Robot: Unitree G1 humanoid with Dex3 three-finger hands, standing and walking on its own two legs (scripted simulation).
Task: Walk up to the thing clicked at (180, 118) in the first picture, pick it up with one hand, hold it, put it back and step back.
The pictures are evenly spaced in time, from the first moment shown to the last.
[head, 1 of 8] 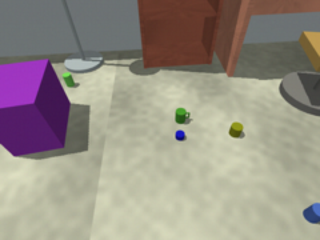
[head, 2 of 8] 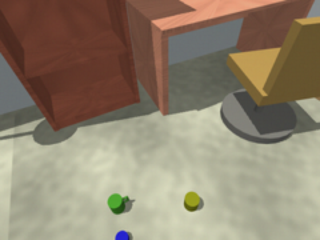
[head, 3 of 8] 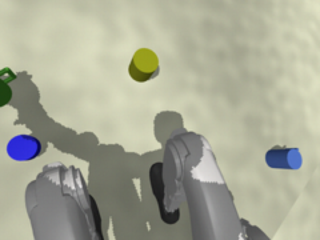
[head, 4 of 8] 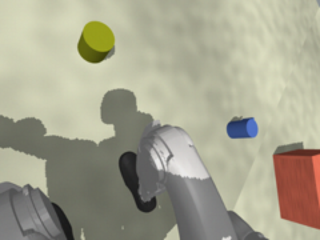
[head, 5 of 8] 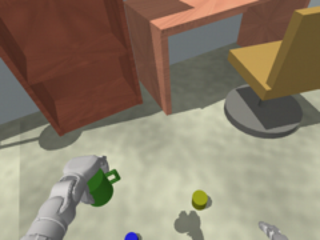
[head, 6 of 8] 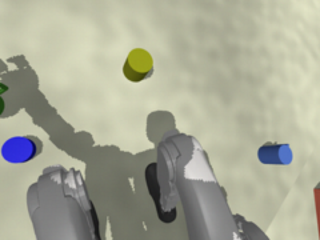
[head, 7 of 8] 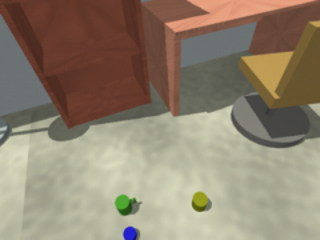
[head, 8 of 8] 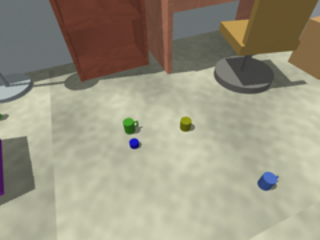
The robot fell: no
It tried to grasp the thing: yes
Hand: left
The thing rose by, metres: 0.65
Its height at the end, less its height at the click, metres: +0.00
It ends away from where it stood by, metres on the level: 0.03
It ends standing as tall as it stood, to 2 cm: yes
